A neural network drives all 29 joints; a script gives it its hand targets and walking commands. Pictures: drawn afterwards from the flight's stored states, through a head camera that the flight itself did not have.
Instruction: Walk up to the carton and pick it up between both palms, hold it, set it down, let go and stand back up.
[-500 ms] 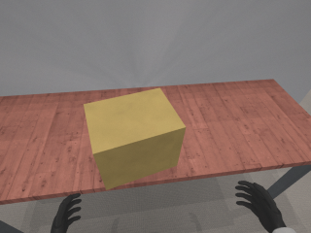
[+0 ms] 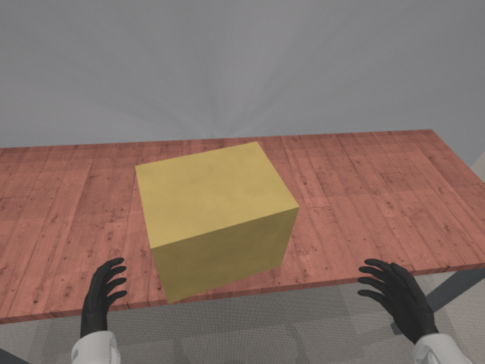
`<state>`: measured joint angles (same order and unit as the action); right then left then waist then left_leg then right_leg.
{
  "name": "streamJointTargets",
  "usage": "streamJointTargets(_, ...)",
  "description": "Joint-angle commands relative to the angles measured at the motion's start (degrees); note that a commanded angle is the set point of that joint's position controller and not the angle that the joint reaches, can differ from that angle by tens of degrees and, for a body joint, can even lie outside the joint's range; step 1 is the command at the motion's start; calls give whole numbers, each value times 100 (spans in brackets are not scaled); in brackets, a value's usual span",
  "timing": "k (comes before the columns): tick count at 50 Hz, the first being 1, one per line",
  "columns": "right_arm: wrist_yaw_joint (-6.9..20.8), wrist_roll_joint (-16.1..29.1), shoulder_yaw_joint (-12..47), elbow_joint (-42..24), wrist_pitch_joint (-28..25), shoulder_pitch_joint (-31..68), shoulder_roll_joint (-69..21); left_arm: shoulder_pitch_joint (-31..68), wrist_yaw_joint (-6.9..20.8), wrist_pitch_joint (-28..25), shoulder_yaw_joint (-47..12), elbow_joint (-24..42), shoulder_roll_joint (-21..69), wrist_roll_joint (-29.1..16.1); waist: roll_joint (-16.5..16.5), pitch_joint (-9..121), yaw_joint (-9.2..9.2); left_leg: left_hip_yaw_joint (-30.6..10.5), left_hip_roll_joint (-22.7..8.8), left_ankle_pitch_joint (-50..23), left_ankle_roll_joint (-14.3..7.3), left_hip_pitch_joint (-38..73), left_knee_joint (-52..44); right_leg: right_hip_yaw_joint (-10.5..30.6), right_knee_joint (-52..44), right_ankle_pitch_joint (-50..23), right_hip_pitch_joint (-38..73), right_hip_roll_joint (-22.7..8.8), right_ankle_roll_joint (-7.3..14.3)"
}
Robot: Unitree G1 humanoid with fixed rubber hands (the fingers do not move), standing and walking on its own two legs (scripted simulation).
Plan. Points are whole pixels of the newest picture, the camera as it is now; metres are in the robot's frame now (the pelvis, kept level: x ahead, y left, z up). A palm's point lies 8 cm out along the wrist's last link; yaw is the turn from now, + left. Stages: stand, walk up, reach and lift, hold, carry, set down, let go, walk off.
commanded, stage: reach and lift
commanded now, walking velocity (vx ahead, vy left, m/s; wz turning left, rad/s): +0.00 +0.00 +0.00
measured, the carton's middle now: (214, 220) +0.40 +0.06 +0.00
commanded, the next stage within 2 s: none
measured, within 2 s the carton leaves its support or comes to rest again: neither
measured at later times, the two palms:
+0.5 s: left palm (93, 292) +0.22 +0.21 +0.07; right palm (395, 272) +0.26 -0.22 +0.07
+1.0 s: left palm (82, 243) +0.28 +0.24 +0.11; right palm (360, 208) +0.35 -0.18 +0.11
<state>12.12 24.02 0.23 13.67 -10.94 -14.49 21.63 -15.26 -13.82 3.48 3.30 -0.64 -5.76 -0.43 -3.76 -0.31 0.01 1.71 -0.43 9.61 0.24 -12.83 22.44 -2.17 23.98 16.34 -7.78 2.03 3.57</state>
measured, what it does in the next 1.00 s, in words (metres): stands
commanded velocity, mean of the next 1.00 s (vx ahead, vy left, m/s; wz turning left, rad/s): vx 0.00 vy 0.00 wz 0.00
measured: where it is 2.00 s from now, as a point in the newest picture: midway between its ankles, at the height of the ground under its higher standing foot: outside the picture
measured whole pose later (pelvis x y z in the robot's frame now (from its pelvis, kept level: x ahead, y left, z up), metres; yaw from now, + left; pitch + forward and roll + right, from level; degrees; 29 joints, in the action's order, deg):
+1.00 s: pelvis -0.01 +0.01 +0.00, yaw +0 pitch +2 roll +0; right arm 1.6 27.1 0.6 14.7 13.2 18.8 21.9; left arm 8.1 -11.4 35.7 8.3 11.0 -6.4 -2.5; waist 0.0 -0.3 -3.3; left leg 1.8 -1.0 7.1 0.3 -14.6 19.5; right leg -2.0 17.9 11.9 -8.3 2.7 2.9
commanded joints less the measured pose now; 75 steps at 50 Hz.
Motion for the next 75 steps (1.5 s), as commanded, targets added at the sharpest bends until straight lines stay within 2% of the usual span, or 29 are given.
streamJointTargets(1, -239, 302, 193, -1110, -84, 1091, 1627, 296, 83, 271, 172, 1935, 81, -196, 55, 1271, -587, -159, 8, -2624, 177, 1329, -77, 535, -486, -3143, -160, 11, 36)
streamJointTargets(3, -319, 436, 249, -1179, -53, 1193, 1646, 208, 95, 425, 243, 2459, -67, -231, 397, 1458, -550, -154, 41, -3227, 245, 1615, 33, 522, -484, -3698, 60, 17, 79)
streamJointTargets(5, -378, 401, 143, -1079, 4, 1441, 1625, 391, 150, 466, 342, 2282, -90, -194, 155, 1269, -534, -119, 33, -2972, 257, 1524, 22, 551, -516, -3547, -87, -15, 21)
streamJointTargets(7, -401, 450, 172, -1417, 35, 1513, 1596, 541, 147, 534, 253, 2473, -71, -363, 477, 1447, -534, -147, 23, -3181, 241, 1808, 30, 551, -588, -3496, -23, -46, 52)
streamJointTargets(8, -457, 358, 157, -1550, 134, 1508, 1622, 352, 192, 600, 433, 2307, -123, -307, 154, 1369, -619, -126, 21, -2974, 213, 1444, -45, 616, -596, -3507, 99, -50, -10)
streamJointTargets(10, -459, 363, 108, -1209, 234, 1601, 1670, 629, 139, 739, 536, 2562, -156, -206, 366, 1239, -616, -150, 1, -3054, 242, 1683, -63, 545, -637, -3214, -86, -11, 56)
streamJointTargets(17, -471, 203, -104, -1016, 751, 3167, 1501, 2254, 18, 963, 477, 2244, -392, -492, 353, 827, -845, -8, -94, -947, 77, 1130, -466, 680, -868, -547, -757, -59, 160)
streamJointTargets(22, -451, 68, -107, -496, 1308, 4159, 1373, 3357, -82, 1417, 600, 971, -469, -662, -14, 499, -1143, 120, -122, 611, -156, 268, -696, 945, -937, 1108, -1027, -281, 66)
streamJointTargets(25, -542, 53, -95, -638, 1639, 4359, 1227, 3550, -44, 1836, 743, 745, -505, -724, -278, 640, -1127, 47, -92, 315, -148, 170, -695, 1242, -1183, 1073, -770, -552, -134)
streamJointTargets(26, -623, 67, 48, -243, 1813, 4387, 1144, 3492, 6, 2068, 860, 328, -525, -568, -98, 219, -1268, 109, -41, 435, -146, 17, -694, 1265, -1219, 1315, -817, -591, -165)
streamJointTargets(30, -831, 98, 122, -799, 2165, 4959, 1289, 4001, 62, 2592, 1199, 694, -676, -688, -431, 749, -1302, 40, -35, -97, -107, 44, -652, 1282, -1203, 532, -357, -671, -384)
streamJointTargets(31, -859, -114, -94, -450, 2243, 5197, 1320, 4318, 56, 2648, 1189, 763, -714, -577, -267, 708, -1097, 14, -36, 63, -94, 60, -657, 1240, -1145, 625, -423, -650, -338)
streamJointTargets(33, -883, 63, 13, -800, 2271, 5124, 1236, 4166, 36, 2677, 1225, 1215, -766, -598, -144, 1142, -1259, 82, -43, -644, -69, 294, -570, 1069, -871, -452, -167, -448, -260)
streamJointTargets(34, -932, -16, -91, -729, 2233, 5225, 1449, 4273, 51, 2715, 1181, 1281, -788, -568, -114, 1219, -1063, 99, -26, -819, -11, 323, -560, 920, -816, -729, -78, -358, -239)
streamJointTargets(36, -961, 183, 195, -506, 2297, 5093, 1291, 3987, 62, 2855, 1205, 1371, -726, -459, 111, 1315, -1143, 99, 39, -1481, -11, 607, -453, 812, -598, -1973, 95, -266, -213)
streamJointTargets(40, -1054, 521, 320, -818, 2182, 5166, 1549, 3901, 181, 2944, 1206, 2818, -525, -336, 656, 2280, -961, 28, 95, -3362, 287, 1308, -33, 634, -366, -3886, 661, -64, -165)
streamJointTargets(42, -1111, 452, 281, -854, 2176, 5177, 1695, 3960, 219, 2983, 1235, 2953, -542, -368, 678, 2292, -839, 25, 72, -3608, 373, 1391, -21, 646, -386, -4340, 854, -91, -162)
streamJointTargets(45, -1178, 417, 185, -1059, 2211, 5430, 1819, 3819, 263, 3119, 1428, 2975, -644, -318, 554, 2351, -952, -25, 33, -3539, 409, 1285, -20, 571, -335, -4164, 798, 40, -193)
streamJointTargets(47, -1182, 408, 207, -1018, 2286, 5583, 1803, 3905, 288, 3189, 1323, 2832, -579, -413, 478, 2184, -822, -83, 38, -3296, 336, 1274, -139, 548, -398, -4091, 801, -26, -219)
streamJointTargets(48, -1196, 313, 176, -685, 2380, 5639, 1841, 3999, 318, 3265, 1359, 2432, -528, -469, 132, 1806, -824, -79, 15, -2999, 327, 1149, -192, 609, -491, -3831, 630, -36, -234)
streamJointTargets(50, -1192, 420, 284, -681, 2465, 6098, 1810, 4248, 342, 3350, 1365, 1851, -708, -643, -125, 1766, -963, -53, 14, -2759, 229, 956, -226, 568, -545, -3533, 552, -20, -215)
streamJointTargets(53, -1091, 372, 123, -366, 2600, 6755, 1810, 5023, 246, 3346, 1393, 1829, -953, -645, 118, 1764, -1055, -43, -47, -2232, 205, 837, -242, 578, -674, -1835, 277, 75, -109)
streamJointTargets(57, -1024, 421, 128, -763, 2658, 7528, 1660, 5748, 64, 3309, 1271, 1279, -1302, -919, -187, 2109, -1372, 26, 1, -1193, -26, 259, -333, 663, -591, -1242, 158, -128, -249)
streamJointTargets(58, -1005, 303, 50, -324, 2756, 7519, 1630, 5860, 6, 3367, 1248, 1096, -1155, -847, -52, 1786, -1247, -16, -34, -924, 4, 193, -374, 623, -629, -799, -99, -72, -221)
streamJointTargets(62, -876, 217, 45, 1015, 3030, 8006, 1565, 6317, -71, 3478, 1148, -253, -1113, -732, 84, 1375, -1436, 26, -85, -5, -36, -279, -631, 717, -880, 390, -285, -250, -199)
streamJointTargets(63, -811, 148, 126, 1374, 3132, 8187, 1485, 6659, -92, 3514, 1177, -442, -1161, -720, 189, 1335, -1330, -61, -108, 266, -34, -359, -649, 784, -908, 603, -300, -291, -173)
streamJointTargets(68, -690, 168, 187, 1792, 2903, 8480, 1495, 7075, -104, 3379, 880, -463, -1018, -613, 550, 2056, -1142, -64, -86, -401, 104, 191, -454, 507, -689, -427, -361, -113, -129)
streamJointTargets(70, -660, 206, 302, 1734, 2852, 8759, 1570, 7327, -66, 3221, 1031, -551, -1333, -688, 391, 2389, -1309, -17, -55, -604, 49, 30, -359, 556, -653, -533, -257, -95, -175)
streamJointTargets(75, -849, 419, 576, 1397, 2515, 8308, 1416, 6643, 71, 3024, 1045, 250, -1124, -542, 563, 3286, -1321, 24, 8, -2378, 232, 405, 24, 539, -302, -3038, 604, -98, -304)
